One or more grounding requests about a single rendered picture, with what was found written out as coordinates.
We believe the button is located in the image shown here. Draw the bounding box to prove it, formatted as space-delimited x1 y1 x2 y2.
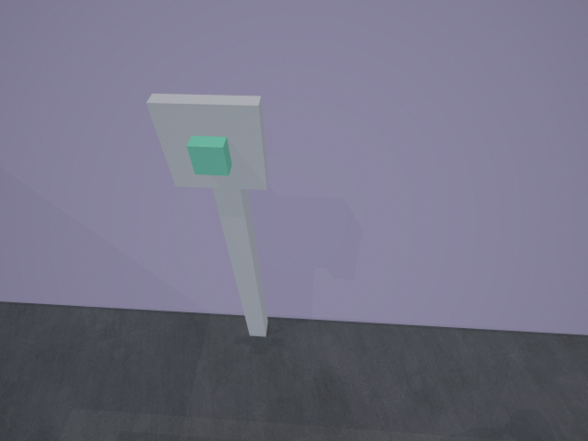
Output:
187 136 232 175

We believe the panel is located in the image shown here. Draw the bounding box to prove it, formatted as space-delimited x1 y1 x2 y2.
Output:
146 94 268 337

